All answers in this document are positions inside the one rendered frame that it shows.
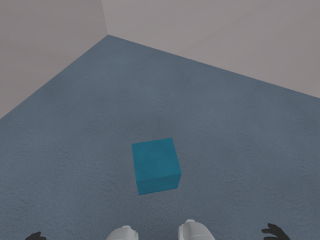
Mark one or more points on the robot left thigh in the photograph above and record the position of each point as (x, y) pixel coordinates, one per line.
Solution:
(123, 233)

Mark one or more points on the robot right hand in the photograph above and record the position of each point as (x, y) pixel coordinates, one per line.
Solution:
(274, 230)

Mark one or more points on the robot right thigh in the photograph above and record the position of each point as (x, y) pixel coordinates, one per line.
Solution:
(194, 231)

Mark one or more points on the robot thigh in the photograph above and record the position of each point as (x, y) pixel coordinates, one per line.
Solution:
(123, 233)
(194, 231)

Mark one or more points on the carton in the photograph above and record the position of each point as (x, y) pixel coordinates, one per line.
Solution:
(156, 166)

